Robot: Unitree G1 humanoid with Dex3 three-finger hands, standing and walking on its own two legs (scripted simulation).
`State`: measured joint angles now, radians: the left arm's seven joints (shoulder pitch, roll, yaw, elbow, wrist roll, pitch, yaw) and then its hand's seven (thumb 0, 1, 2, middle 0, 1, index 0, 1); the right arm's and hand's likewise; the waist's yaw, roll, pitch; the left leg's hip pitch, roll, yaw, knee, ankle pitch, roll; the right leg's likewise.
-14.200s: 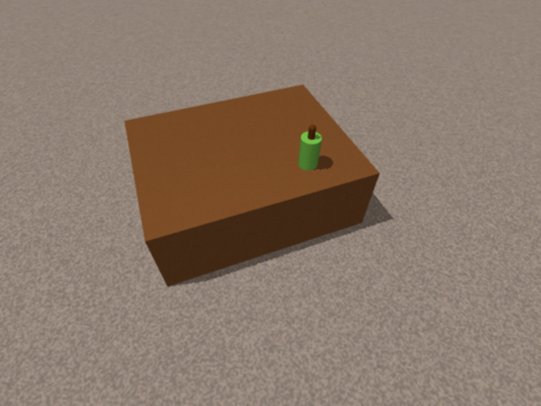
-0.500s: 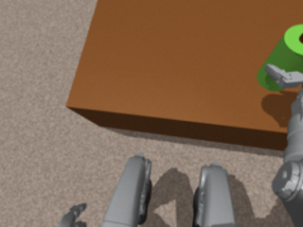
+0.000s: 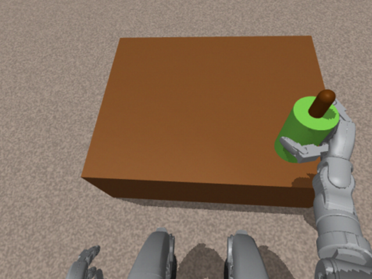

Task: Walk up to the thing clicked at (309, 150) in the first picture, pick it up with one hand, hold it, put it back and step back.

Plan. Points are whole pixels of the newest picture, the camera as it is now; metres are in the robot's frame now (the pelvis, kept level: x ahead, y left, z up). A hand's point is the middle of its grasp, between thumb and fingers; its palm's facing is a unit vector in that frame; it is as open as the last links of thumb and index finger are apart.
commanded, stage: lift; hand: right
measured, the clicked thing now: (307, 124) +0.42 -0.21 +0.03
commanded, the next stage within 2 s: hold in 1.02 s
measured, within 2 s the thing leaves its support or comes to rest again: neither
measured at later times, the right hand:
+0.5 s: hand (311, 132) +0.38 -0.19 +0.07, palm faces +0.25 +0.97 -0.04, open 11.0 cm
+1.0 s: hand (314, 135) +0.37 -0.19 +0.10, palm faces +0.26 +0.97 -0.03, open 11.0 cm
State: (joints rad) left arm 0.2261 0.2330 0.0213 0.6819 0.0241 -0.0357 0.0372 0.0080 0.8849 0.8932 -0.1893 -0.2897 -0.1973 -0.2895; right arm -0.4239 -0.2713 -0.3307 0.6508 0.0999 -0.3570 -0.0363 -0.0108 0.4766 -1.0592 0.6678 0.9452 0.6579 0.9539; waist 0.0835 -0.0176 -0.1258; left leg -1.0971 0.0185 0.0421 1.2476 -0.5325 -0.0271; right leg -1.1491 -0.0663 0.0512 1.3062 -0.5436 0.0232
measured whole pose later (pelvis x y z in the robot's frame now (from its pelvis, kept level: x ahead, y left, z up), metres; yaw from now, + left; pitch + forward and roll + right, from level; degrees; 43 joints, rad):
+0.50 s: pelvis +0.02 +0.00 +0.05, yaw +0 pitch +14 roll +2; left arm 0.23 0.21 0.02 0.70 0.02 -0.05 0.05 0.01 0.90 0.89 -0.19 -0.29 -0.20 -0.29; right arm -0.23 -0.19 -0.24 0.54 0.12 -0.40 -0.06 -0.01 0.48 -1.06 0.67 0.95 0.66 0.96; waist 0.05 -0.02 -0.07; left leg -0.79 0.02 0.03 1.00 -0.47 -0.03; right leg -0.83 -0.06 0.02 1.05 -0.48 0.02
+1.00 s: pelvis +0.02 +0.00 +0.07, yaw +0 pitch +11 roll +2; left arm 0.23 0.21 0.03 0.70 0.02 -0.03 0.06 0.01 0.90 0.88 -0.19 -0.29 -0.20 -0.29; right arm -0.15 -0.16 -0.19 0.49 0.12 -0.40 -0.08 -0.01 0.48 -1.06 0.67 0.95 0.66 0.95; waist 0.04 -0.01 -0.05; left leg -0.65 0.02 0.02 0.90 -0.43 -0.03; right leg -0.68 -0.06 0.01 0.94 -0.44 0.02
